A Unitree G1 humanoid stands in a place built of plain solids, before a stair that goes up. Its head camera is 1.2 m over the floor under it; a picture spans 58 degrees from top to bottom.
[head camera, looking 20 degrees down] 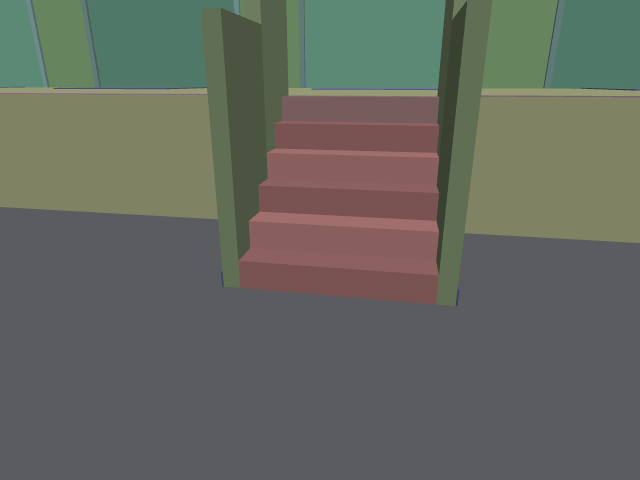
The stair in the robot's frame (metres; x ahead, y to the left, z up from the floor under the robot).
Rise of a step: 0.18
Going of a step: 0.22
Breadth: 1.20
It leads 10 degrees to the right of straight ahead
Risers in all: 6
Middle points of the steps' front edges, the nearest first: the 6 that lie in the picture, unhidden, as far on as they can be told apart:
2.32 -0.09 0.18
2.54 -0.13 0.37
2.75 -0.16 0.55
2.97 -0.20 0.73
3.19 -0.24 0.92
3.41 -0.28 1.10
